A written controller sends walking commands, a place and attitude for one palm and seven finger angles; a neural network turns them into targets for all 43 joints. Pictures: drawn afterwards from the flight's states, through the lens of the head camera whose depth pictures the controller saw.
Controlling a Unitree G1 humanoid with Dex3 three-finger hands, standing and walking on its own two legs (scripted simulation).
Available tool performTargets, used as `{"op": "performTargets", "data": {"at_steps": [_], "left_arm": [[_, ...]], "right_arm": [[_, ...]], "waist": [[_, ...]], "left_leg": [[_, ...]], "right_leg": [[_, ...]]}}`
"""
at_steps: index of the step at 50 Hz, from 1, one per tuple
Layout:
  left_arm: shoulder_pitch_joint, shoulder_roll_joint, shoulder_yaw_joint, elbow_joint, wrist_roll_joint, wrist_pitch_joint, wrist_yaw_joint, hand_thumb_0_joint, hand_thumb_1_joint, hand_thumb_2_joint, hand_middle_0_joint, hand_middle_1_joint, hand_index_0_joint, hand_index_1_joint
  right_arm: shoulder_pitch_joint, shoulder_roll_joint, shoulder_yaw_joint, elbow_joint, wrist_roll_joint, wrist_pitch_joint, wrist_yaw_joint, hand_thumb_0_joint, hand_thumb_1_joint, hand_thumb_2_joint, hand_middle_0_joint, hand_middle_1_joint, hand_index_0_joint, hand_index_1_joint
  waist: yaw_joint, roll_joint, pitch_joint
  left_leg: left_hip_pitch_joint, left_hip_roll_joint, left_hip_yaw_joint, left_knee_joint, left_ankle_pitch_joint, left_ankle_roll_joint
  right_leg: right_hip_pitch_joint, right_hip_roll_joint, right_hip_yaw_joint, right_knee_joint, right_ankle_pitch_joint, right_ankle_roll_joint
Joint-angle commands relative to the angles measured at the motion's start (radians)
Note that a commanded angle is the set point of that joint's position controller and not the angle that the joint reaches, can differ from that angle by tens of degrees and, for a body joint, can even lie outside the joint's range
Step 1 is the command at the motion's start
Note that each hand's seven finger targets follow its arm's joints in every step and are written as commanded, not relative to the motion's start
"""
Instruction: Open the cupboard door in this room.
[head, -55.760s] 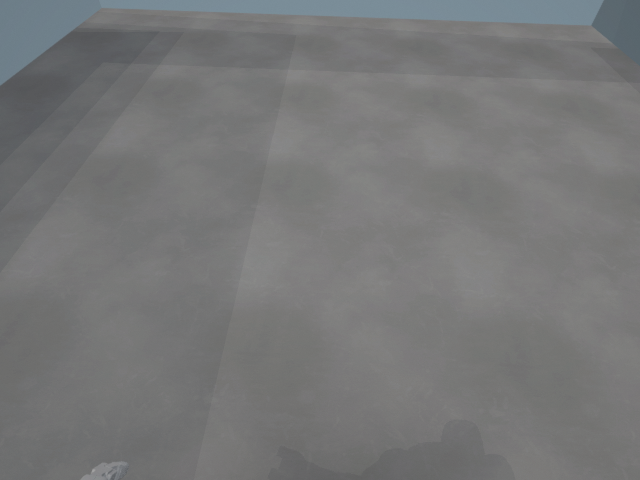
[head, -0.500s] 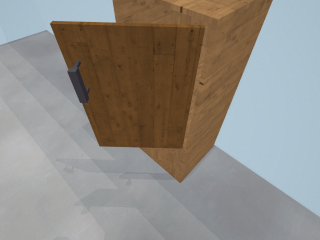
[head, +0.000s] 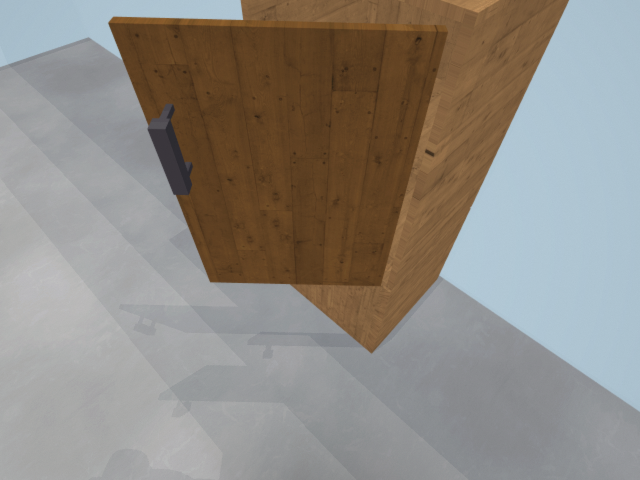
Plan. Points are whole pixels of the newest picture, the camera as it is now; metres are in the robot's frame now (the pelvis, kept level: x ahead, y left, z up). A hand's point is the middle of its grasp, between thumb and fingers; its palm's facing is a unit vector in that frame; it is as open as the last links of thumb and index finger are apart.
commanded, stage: come to a stop and stand still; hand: left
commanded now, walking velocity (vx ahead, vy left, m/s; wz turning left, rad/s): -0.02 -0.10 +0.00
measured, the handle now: (175, 150) +0.53 +0.27 +0.09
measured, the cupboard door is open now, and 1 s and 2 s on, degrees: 42 42 42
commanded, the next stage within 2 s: look again from close up in 0.90 s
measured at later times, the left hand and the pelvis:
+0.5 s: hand out of the picture +0.02 +0.18 -0.16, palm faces +0.01 -0.97 -0.22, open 7.3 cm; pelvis -0.01 +0.00 +0.01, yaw +1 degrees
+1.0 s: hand out of the picture -0.08 +0.14 -0.17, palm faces +0.04 -0.99 -0.13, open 7.4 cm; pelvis -0.04 +0.00 +0.01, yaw +1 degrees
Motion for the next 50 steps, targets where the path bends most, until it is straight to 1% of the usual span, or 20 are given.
{"op": "performTargets", "data": {"at_steps": [1, 3, 4, 5, 8, 11, 15, 16, 17, 18, 19, 20, 21, 22, 25, 28, 31, 36, 43, 50], "left_arm": [[0.080, 0.030, -0.004, -0.029, -0.006, -0.037, 0.000, 0.000, 0.900, 0.900, -0.200, -0.300, -0.200, -0.300], [0.086, 0.087, -0.006, -0.014, -0.007, -0.059, 0.002, 0.000, 0.900, 0.900, -0.200, -0.300, -0.200, -0.300], [0.064, 0.092, -0.008, -0.011, -0.010, -0.061, 0.001, 0.000, 0.900, 0.900, -0.200, -0.300, -0.200, -0.300], [0.044, 0.088, -0.013, -0.011, -0.012, -0.061, 0.001, 0.000, 0.900, 0.900, -0.200, -0.300, -0.200, -0.300], [0.035, 0.076, -0.019, -0.006, -0.013, -0.057, 0.003, 0.000, 0.900, 0.900, -0.200, -0.300, -0.200, -0.300], [0.039, 0.072, -0.022, 0.010, -0.015, -0.052, 0.002, 0.000, 0.900, 0.900, -0.200, -0.300, -0.200, -0.300], [0.040, 0.071, -0.024, 0.030, -0.014, -0.050, -0.001, 0.000, 0.900, 0.900, -0.200, -0.300, -0.200, -0.300], [0.099, 0.061, -0.035, 0.052, -0.003, -0.066, 0.038, 0.000, 0.900, 0.900, -0.200, -0.300, -0.200, -0.300], [0.130, 0.101, -0.030, 0.041, -0.004, -0.087, 0.037, 0.000, 0.900, 0.900, -0.200, -0.300, -0.200, -0.300], [0.123, 0.104, -0.028, 0.024, -0.015, -0.092, 0.031, 0.000, 0.900, 0.900, -0.200, -0.300, -0.200, -0.300], [0.107, 0.089, -0.033, 0.017, -0.022, -0.091, 0.026, 0.000, 0.900, 0.900, -0.200, -0.300, -0.200, -0.300], [0.091, 0.082, -0.034, 0.010, -0.025, -0.085, 0.023, 0.000, 0.900, 0.900, -0.200, -0.300, -0.200, -0.300], [0.082, 0.071, -0.038, 0.008, -0.025, -0.080, 0.019, 0.000, 0.900, 0.900, -0.200, -0.300, -0.200, -0.300], [0.066, 0.065, -0.042, 0.004, -0.020, -0.074, 0.017, 0.000, 0.900, 0.900, -0.200, -0.300, -0.200, -0.300], [0.061, 0.053, -0.045, 0.003, -0.019, -0.059, 0.009, 0.000, 0.900, 0.900, -0.200, -0.300, -0.200, -0.300], [0.078, 0.052, -0.045, 0.004, -0.015, -0.056, 0.002, 0.000, 0.900, 0.900, -0.200, -0.300, -0.200, -0.300], [0.099, 0.049, -0.042, 0.001, -0.012, -0.055, -0.001, 0.000, 0.900, 0.900, -0.200, -0.300, -0.200, -0.300], [0.132, 0.036, -0.041, 0.012, -0.012, -0.062, -0.002, 0.000, 0.900, 0.900, -0.200, -0.300, -0.200, -0.300], [0.169, 0.013, -0.047, 0.045, -0.014, -0.068, -0.002, 0.000, 0.900, 0.900, -0.200, -0.300, -0.200, -0.300], [0.185, -0.007, -0.050, 0.070, -0.016, -0.071, -0.001, 0.000, 0.900, 0.900, -0.200, -0.300, -0.200, -0.300]], "right_arm": [[0.035, -0.128, -0.017, -0.031, 0.006, -0.027, -0.015, 0.000, -0.900, -0.900, 0.200, 0.300, 0.200, 0.300], [0.036, -0.107, -0.014, -0.018, 0.016, -0.039, -0.014, 0.000, -0.900, -0.900, 0.200, 0.300, 0.200, 0.300], [0.037, -0.095, -0.012, -0.003, 0.014, -0.034, -0.014, 0.000, -0.900, -0.900, 0.200, 0.300, 0.200, 0.300], [0.041, -0.097, -0.009, 0.011, 0.013, -0.031, -0.013, 0.000, -0.900, -0.900, 0.200, 0.300, 0.200, 0.300], [0.047, -0.103, -0.002, 0.052, 0.012, -0.038, -0.016, 0.000, -0.900, -0.900, 0.200, 0.300, 0.200, 0.300], [0.046, -0.096, 0.007, 0.074, 0.012, -0.041, -0.016, 0.000, -0.900, -0.900, 0.200, 0.300, 0.200, 0.300], [0.045, -0.090, 0.012, 0.095, 0.011, -0.042, -0.016, 0.000, -0.900, -0.900, 0.200, 0.300, 0.200, 0.300], [0.023, -0.137, 0.008, 0.026, 0.024, -0.042, -0.013, 0.000, -0.900, -0.900, 0.200, 0.300, 0.200, 0.300], [0.037, -0.135, 0.012, 0.009, 0.014, -0.048, -0.011, 0.000, -0.900, -0.900, 0.200, 0.300, 0.200, 0.300], [0.116, -0.108, 0.009, 0.020, 0.009, -0.053, -0.011, 0.000, -0.900, -0.900, 0.200, 0.300, 0.200, 0.300], [0.119, -0.109, 0.006, 0.017, 0.009, -0.049, -0.016, 0.000, -0.900, -0.900, 0.200, 0.300, 0.200, 0.300], [0.108, -0.111, 0.004, 0.010, 0.011, -0.041, -0.019, 0.000, -0.900, -0.900, 0.200, 0.300, 0.200, 0.300], [0.094, -0.109, 0.005, 0.002, 0.012, -0.035, -0.020, 0.000, -0.900, -0.900, 0.200, 0.300, 0.200, 0.300], [0.086, -0.109, 0.006, 0.000, 0.010, -0.031, -0.019, 0.000, -0.900, -0.900, 0.200, 0.300, 0.200, 0.300], [0.065, -0.106, 0.008, -0.002, 0.011, -0.022, -0.010, 0.000, -0.900, -0.900, 0.200, 0.300, 0.200, 0.300], [0.071, -0.105, 0.006, -0.003, 0.008, -0.017, -0.001, 0.000, -0.900, -0.900, 0.200, 0.300, 0.200, 0.300], [0.092, -0.109, 0.002, 0.003, 0.005, -0.014, 0.003, 0.000, -0.900, -0.900, 0.200, 0.300, 0.200, 0.300], [0.119, -0.093, 0.005, 0.022, 0.007, -0.021, 0.002, 0.000, -0.900, -0.900, 0.200, 0.300, 0.200, 0.300], [0.141, -0.067, 0.011, 0.065, 0.013, -0.028, -0.002, 0.000, -0.900, -0.900, 0.200, 0.300, 0.200, 0.300], [0.159, -0.043, 0.015, 0.099, 0.015, -0.032, -0.005, 0.000, -0.900, -0.900, 0.200, 0.300, 0.200, 0.300]], "waist": [[0.016, 0.024, -0.101], [-0.009, -0.025, -0.102], [-0.026, -0.084, -0.092], [-0.030, -0.097, -0.079], [-0.023, -0.012, -0.061], [-0.019, 0.022, -0.054], [-0.017, 0.040, -0.026], [-0.021, 0.071, 0.012], [-0.020, 0.123, -0.061], [-0.040, 0.113, -0.176], [-0.039, 0.102, -0.243], [-0.040, 0.088, -0.241], [-0.038, 0.044, -0.197], [-0.038, 0.010, -0.110], [-0.034, 0.020, 0.027], [-0.033, 0.015, 0.069], [-0.035, 0.005, 0.074], [-0.036, -0.004, 0.021], [-0.032, 0.026, 0.032], [-0.031, 0.018, 0.035]], "left_leg": [[0.085, 0.251, -0.234, -0.122, 0.529, 0.057], [0.049, 0.164, -0.174, -0.101, 0.382, -0.023], [0.070, 0.153, -0.158, -0.114, 0.317, -0.043], [0.090, 0.154, -0.159, -0.131, 0.322, -0.047], [0.129, 0.175, -0.171, -0.172, 0.430, -0.035], [0.124, 0.178, -0.176, -0.207, 0.360, -0.034], [0.113, 0.178, -0.180, -0.237, 0.300, -0.035], [0.068, 0.210, -0.177, -0.048, 0.646, -0.063], [0.087, 0.170, -0.164, -0.002, 0.775, -0.088], [0.112, 0.162, -0.173, -0.028, 0.679, -0.083], [0.141, 0.167, -0.179, -0.027, 0.677, -0.063], [0.147, 0.175, -0.181, -0.044, 0.622, -0.054], [0.129, 0.175, -0.188, -0.060, 0.540, -0.047], [0.086, 0.174, -0.191, -0.079, 0.491, -0.043], [-0.002, 0.164, -0.212, -0.167, 0.210, -0.036], [-0.050, 0.155, -0.223, -0.237, -0.026, -0.034], [-0.068, 0.149, -0.236, -0.268, -0.123, -0.033], [-0.043, 0.147, -0.226, -0.260, -0.075, -0.032], [-0.039, 0.149, -0.221, -0.266, -0.040, -0.035], [-0.026, 0.147, -0.206, -0.254, 0.000, -0.041]], "right_leg": [[0.093, -0.002, 0.005, -0.243, 0.198, -0.002], [0.158, -0.100, 0.124, -0.300, 0.527, -0.045], [0.136, -0.111, 0.123, -0.291, 0.572, -0.055], [0.119, -0.099, 0.103, -0.286, 0.587, -0.050], [0.111, -0.064, 0.071, -0.294, 0.520, -0.027], [0.120, -0.055, 0.067, -0.332, 0.401, -0.021], [0.118, -0.052, 0.065, -0.363, 0.356, -0.020], [0.063, -0.074, 0.077, -0.314, 0.569, -0.004], [0.145, -0.090, 0.070, -0.285, 0.803, -0.021], [0.216, -0.098, 0.070, -0.212, 0.830, -0.052], [0.244, -0.096, 0.055, -0.199, 0.822, -0.053], [0.227, -0.085, 0.046, -0.211, 0.713, -0.053], [0.195, -0.076, 0.048, -0.237, 0.637, -0.051], [0.154, -0.065, 0.045, -0.253, 0.587, -0.049], [0.087, -0.047, 0.063, -0.321, 0.301, -0.044], [0.054, -0.037, 0.070, -0.359, 0.150, -0.043], [0.019, -0.030, 0.075, -0.378, 0.057, -0.039], [0.036, -0.035, 0.079, -0.390, 0.095, -0.037], [0.041, -0.040, 0.075, -0.402, 0.148, -0.036], [0.039, -0.046, 0.076, -0.412, 0.169, -0.034]]}}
